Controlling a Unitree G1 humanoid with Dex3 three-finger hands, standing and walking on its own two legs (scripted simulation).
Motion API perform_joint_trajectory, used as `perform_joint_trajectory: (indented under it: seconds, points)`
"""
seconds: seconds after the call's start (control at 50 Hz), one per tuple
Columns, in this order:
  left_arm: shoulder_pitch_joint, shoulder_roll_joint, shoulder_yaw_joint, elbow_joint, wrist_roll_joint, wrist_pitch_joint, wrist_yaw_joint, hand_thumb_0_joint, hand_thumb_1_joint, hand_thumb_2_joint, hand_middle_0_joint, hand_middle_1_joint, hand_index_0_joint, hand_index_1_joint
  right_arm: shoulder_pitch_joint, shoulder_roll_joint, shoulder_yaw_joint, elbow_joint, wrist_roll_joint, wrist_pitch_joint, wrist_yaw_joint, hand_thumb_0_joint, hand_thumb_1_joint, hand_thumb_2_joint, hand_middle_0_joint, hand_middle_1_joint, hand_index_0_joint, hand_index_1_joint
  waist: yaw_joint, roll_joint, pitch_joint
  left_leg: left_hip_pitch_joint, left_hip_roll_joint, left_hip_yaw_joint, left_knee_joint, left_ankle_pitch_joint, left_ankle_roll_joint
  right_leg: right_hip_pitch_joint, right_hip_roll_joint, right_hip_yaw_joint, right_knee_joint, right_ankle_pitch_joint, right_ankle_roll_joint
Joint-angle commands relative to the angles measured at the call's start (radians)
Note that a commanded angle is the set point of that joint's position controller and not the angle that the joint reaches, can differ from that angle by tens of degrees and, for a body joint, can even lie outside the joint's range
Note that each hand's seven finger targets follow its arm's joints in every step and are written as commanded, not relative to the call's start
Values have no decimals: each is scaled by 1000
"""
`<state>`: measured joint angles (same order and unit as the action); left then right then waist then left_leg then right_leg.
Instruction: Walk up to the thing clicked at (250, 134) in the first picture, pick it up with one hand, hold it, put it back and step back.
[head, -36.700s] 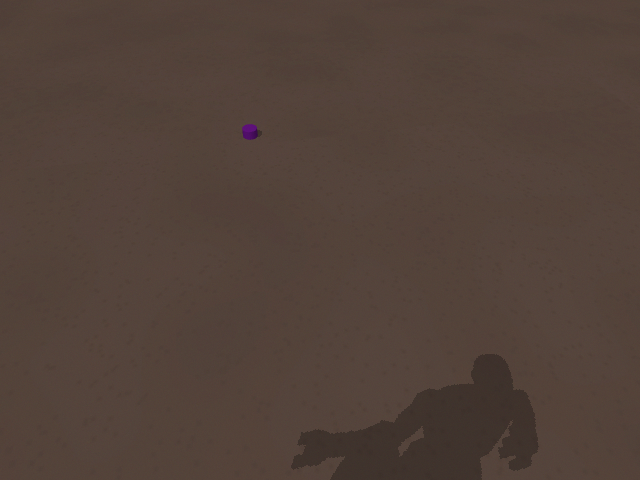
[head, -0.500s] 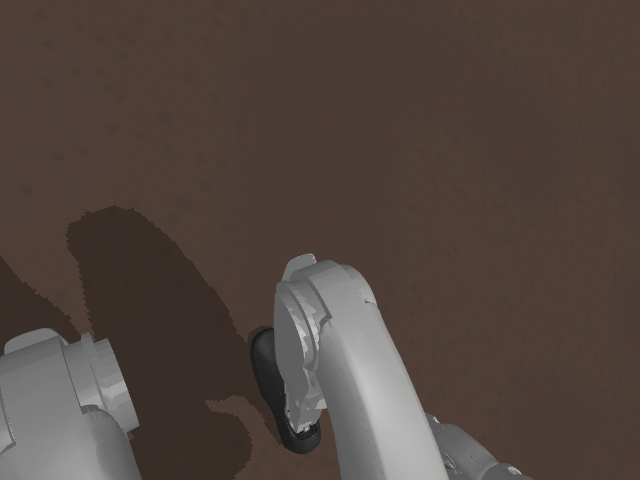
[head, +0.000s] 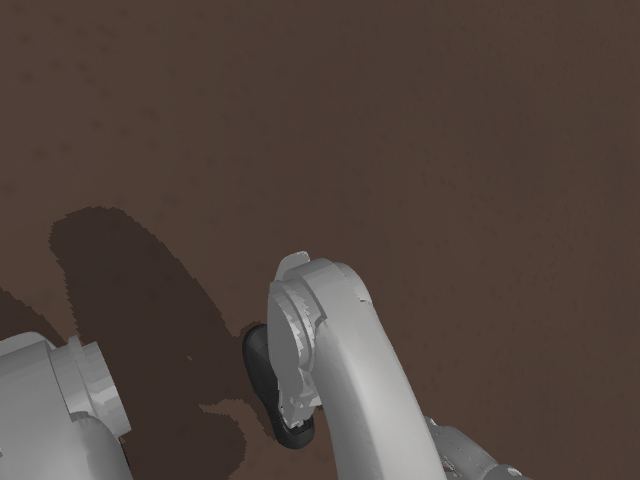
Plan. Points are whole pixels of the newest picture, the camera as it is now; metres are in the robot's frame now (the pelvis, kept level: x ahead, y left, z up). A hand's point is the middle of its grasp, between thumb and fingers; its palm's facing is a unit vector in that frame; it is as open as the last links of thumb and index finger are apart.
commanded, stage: open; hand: left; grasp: from above
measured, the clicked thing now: out of the picture +0.43 +0.35 -0.28
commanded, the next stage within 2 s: withdraw in 0.58 s
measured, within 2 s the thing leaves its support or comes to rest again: neither
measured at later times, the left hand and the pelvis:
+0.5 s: hand out of the picture +0.42 +0.35 -0.25, palm faces -0.45 -0.18 -0.87, open 13.9 cm; pelvis +0.00 +0.00 +0.00, yaw +0 degrees
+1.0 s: hand out of the picture +0.44 +0.36 -0.21, palm faces -0.34 -0.13 -0.93, open 14.1 cm; pelvis +0.00 +0.00 +0.01, yaw +1 degrees
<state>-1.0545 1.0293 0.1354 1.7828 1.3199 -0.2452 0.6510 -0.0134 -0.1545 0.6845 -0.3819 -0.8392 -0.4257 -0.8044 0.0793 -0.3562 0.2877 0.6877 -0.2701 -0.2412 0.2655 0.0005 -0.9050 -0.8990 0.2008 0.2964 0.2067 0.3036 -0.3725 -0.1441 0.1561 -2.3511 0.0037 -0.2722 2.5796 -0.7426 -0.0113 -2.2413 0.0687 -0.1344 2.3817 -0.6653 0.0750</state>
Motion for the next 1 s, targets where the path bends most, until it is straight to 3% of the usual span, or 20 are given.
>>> perform_joint_trajectory:
  seconds: [0.0, 0.02, 0.04, 0.06, 0.08, 0.18, 0.2, 0.22, 0.28, 0.3, 0.32, 0.42, 0.46, 0.52, 0.72, 0.76, 0.8, 0.9, 0.96, 0.98]
  points:
    - [-232, 229, 12, -106, -23, 6, 36, 0, -374, 855, -177, -943, -195, -924, 174, -332, -101, 19, 3, 1, -10, 0, -893, -899, 201, 301, 202, 301, -43, 552, -627, 500, 34, 105, -289, 266, 8, 340, 31, -147, -168, 281, -88]
    - [-252, 179, -32, -127, -33, 6, 27, 0, -395, 875, -164, -951, -179, -934, 156, -321, -96, 7, 10, -4, -10, 0, -893, -899, 201, 301, 201, 301, -38, 570, -629, 514, 34, 107, -292, 275, 5, 335, 31, -143, -166, 288, -91]
    - [-220, 215, 1, -93, -30, 12, 28, 0, -423, 892, -135, -981, -153, -961, 169, -330, -99, 17, 2, -4, -8, 0, -893, -898, 202, 301, 201, 301, -45, 567, -632, 524, 36, 106, -293, 273, 6, 345, 30, -147, -171, 287, -89]
    - [-246, 177, -38, -116, -33, 11, 19, 0, -427, 896, -123, -1002, -145, -979, 160, -328, -95, -1, 4, -7, -5, 0, -892, -898, 201, 301, 201, 301, -49, 560, -619, 506, 35, 106, -287, 262, 9, 329, 32, -147, -170, 279, -89]
    - [-223, 225, 5, -91, -42, 15, 20, 0, -450, 910, -111, -1005, -129, -986, 168, -335, -96, 16, 6, -5, -7, 0, -893, -899, 201, 301, 201, 301, -42, 541, -615, 489, 35, 102, -292, 246, 11, 338, 29, -148, -174, 267, -88]
    - [-219, 221, 1, -126, -49, 11, 3, 0, -512, 962, -69, -1037, -80, -1024, 169, -333, -98, -5, 15, 4, -11, 0, -893, -899, 201, 301, 201, 301, -31, 539, -636, 496, 33, 103, -297, 260, 11, 353, 30, -142, -176, 273, -91]
    - [-245, 180, -30, -167, -54, 5, -3, 0, -521, 965, -65, -1037, -76, -1025, 166, -327, -96, -16, 16, 4, -10, 0, -894, -900, 201, 301, 201, 301, -37, 572, -640, 520, 31, 100, -312, 274, 5, 343, 28, -147, -172, 280, -94]
    - [-200, 229, 12, -120, -52, 8, 5, 0, -510, 955, -63, -1046, -78, -1029, 173, -335, -102, 7, 14, 9, -13, 0, -892, -899, 201, 301, 201, 301, -27, 578, -652, 539, 37, 91, -318, 280, 1, 345, 29, -151, -170, 282, -94]
    - [-198, 221, 7, -123, -41, 0, 2, 0, -502, 949, -61, -1053, -78, -1034, 177, -330, -99, -4, 16, 22, -17, 0, -891, -899, 201, 301, 201, 301, -34, 555, -647, 516, 36, 94, -307, 289, 5, 353, 31, -149, -170, 293, -92]
    - [-226, 195, -16, -133, -40, -4, 0, 0, -507, 956, -60, -1041, -74, -1025, 172, -326, -96, -11, 12, 21, -16, 0, -890, -898, 201, 301, 201, 301, -44, 562, -640, 507, 34, 101, -297, 286, 7, 349, 30, -146, -175, 296, -91]
    - [-212, 216, 2, -123, -40, -7, 6, 0, -503, 952, -61, -1051, -77, -1032, 177, -324, -94, 1, 7, 26, -20, 0, -890, -898, 201, 301, 201, 301, -38, 548, -648, 505, 34, 106, -297, 278, 10, 365, 34, -146, -186, 291, -91]
    - [-232, 220, -4, -107, -33, -18, 5, 0, -492, 943, -59, -1052, -78, -1031, 182, -320, -82, -3, 11, 18, -18, 0, -889, -898, 201, 301, 201, 301, -58, 528, -593, 481, 33, 105, -290, 243, 12, 340, 26, -149, -180, 261, -89]
    - [-219, 234, 7, -123, -33, -23, 12, 0, -486, 943, -60, -1056, -80, -1034, 174, -327, -89, -5, 8, 21, -23, 0, -888, -897, 201, 301, 201, 301, -41, 544, -622, 499, 34, 103, -304, 247, 10, 351, 31, -149, -190, 260, -90]
    - [-228, 213, -16, -120, -25, -18, 12, 0, -475, 929, -57, -1065, -82, -1038, 176, -324, -89, -8, 5, 21, -22, 0, -888, -897, 201, 301, 201, 301, -47, 551, -628, 504, 34, 110, -296, 258, 10, 360, 33, -144, -185, 272, -91]
    - [-220, 246, 13, -135, -25, 0, 21, 0, -511, 977, -63, -1029, -77, -1013, 170, -329, -88, -6, 5, 19, -22, 0, -902, -899, 201, 300, 201, 300, -33, 570, -638, 529, 35, 97, -308, 274, 3, 335, 28, -152, -171, 280, -92]
    - [-228, 225, -4, -151, -21, 4, 15, 0, -518, 984, -64, -1029, -75, -1016, 170, -324, -95, -11, 4, 20, -20, 0, -904, -900, 201, 300, 201, 300, -38, 580, -637, 512, 34, 109, -304, 261, 5, 349, 30, -142, -176, 276, -94]
    - [-238, 276, 42, -256, -30, 8, 14, 0, -516, 983, -63, -1023, -74, -1011, 174, -326, -109, -7, 11, 19, -20, 0, -903, -900, 201, 300, 201, 300, 3, 645, -720, 568, 32, 109, -319, 297, -2, 353, 26, -141, -169, 293, -98]
    - [-193, 184, 26, -439, -53, 42, -38, 0, -522, 988, -64, -1013, -70, -1005, 189, -291, -163, 1, 30, 34, -3, 0, -902, -901, 201, 300, 201, 300, 51, 737, -836, 636, 24, 134, -343, 364, -13, 324, 20, -126, -163, 334, -107]
    - [-129, 151, 50, -541, -78, 82, -74, 0, -520, 990, -64, -1009, -69, -1003, 208, -275, -213, 11, 66, 59, 4, 0, -899, -900, 201, 300, 200, 300, 111, 719, -901, 621, 15, 164, -361, 368, -2, 332, 17, -98, -196, 340, -109]
    - [-130, 119, 38, -562, -94, 98, -93, 0, -523, 992, -65, -1007, -68, -1002, 212, -267, -226, 11, 80, 70, 5, 0, -899, -901, 200, 300, 200, 300, 112, 704, -905, 619, 14, 165, -373, 361, 0, 316, 13, -92, -198, 333, -111]
